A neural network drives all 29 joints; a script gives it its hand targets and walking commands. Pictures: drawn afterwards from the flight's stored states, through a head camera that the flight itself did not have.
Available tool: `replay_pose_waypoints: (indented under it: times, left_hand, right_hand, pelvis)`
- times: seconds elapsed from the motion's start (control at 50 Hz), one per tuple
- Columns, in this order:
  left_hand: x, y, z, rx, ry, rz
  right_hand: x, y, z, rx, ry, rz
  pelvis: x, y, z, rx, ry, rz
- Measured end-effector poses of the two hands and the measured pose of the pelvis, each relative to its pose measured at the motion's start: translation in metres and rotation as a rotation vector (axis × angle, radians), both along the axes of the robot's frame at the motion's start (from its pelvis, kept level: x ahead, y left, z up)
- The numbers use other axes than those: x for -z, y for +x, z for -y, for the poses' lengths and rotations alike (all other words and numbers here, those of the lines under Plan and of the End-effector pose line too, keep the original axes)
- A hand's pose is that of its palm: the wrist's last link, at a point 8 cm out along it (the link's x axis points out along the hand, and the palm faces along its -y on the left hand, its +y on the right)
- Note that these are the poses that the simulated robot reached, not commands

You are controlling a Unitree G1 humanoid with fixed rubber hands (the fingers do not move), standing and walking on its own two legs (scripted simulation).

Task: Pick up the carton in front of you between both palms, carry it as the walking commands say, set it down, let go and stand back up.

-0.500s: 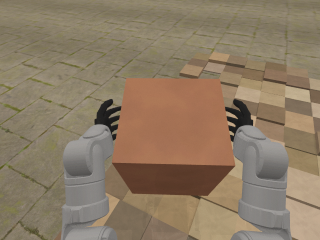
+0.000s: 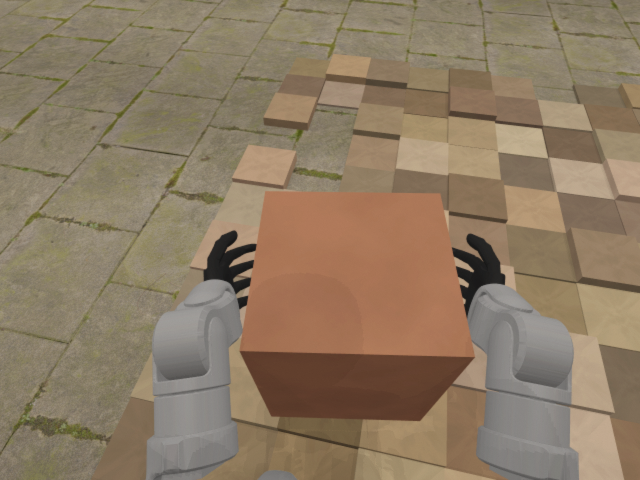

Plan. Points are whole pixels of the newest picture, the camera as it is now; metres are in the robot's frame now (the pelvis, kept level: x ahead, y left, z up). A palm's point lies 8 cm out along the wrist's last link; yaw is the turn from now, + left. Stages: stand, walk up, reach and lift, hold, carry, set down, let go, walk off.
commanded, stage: carry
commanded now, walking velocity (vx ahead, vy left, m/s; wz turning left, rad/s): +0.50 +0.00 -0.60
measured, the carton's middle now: (348, 314) +0.34 +0.03 +0.00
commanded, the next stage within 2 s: none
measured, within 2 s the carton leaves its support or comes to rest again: neither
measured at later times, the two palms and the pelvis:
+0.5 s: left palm (354, 90) +0.67 +0.05 +0.12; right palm (554, 150) +0.56 -0.23 +0.12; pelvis +0.32 +0.04 +0.01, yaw -20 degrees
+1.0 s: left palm out of the picture +0.99 -0.09 +0.16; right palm (599, 26) +0.83 -0.34 +0.17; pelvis +0.62 -0.03 +0.03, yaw -25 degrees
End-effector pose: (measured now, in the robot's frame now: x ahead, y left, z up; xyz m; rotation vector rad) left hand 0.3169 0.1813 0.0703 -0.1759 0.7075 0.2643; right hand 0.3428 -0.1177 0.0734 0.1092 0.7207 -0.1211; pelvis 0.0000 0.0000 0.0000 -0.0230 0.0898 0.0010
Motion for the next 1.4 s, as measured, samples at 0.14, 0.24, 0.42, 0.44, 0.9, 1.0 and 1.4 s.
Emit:
replay_pose_waypoints:
  times: [0.14,0.24,0.42,0.44,0.9,1.0,1.4]
  left_hand:
    - [-0.003,0.113,0.01,0.111,0.0,0.042]
    - [-0.007,0.205,0.029,0.245,0.006,0.099]
    - [-0.038,0.313,0.102,0.447,-0.013,0.143]
    - [-0.042,0.324,0.11,0.459,-0.008,0.149]
    - [-0.078,0.624,0.23,0.611,-0.01,0.189]
    - [-0.092,0.677,0.268,0.608,-0.023,0.186]
    - [-0.043,0.845,0.231,0.161,0.04,0.039]
  right_hand:
    - [0.003,0.074,0.011,0.102,-0.016,0.044]
    - [-0.004,0.13,0.027,0.21,-0.047,0.098]
    - [-0.038,0.174,0.084,0.435,-0.069,0.136]
    - [-0.042,0.182,0.091,0.447,-0.07,0.142]
    - [-0.075,0.443,0.19,0.587,-0.105,0.164]
    - [-0.094,0.488,0.226,0.628,-0.093,0.17]
    - [-0.03,0.794,0.232,0.199,0.079,0.045]
  pelvis:
    - [-0.004,0.095,-0.024,0.085,0.015,-0.026]
    - [0.006,0.171,-0.045,0.167,0.04,-0.026]
    - [-0.012,0.271,-0.051,0.313,-0.011,-0.005]
    - [-0.012,0.283,-0.049,0.324,-0.017,-0.001]
    - [-0.014,0.567,0.017,0.456,0.019,0.006]
    - [-0.029,0.62,0.035,0.438,0.012,-0.018]
    - [-0.017,0.839,0.161,0.19,0.075,-0.008]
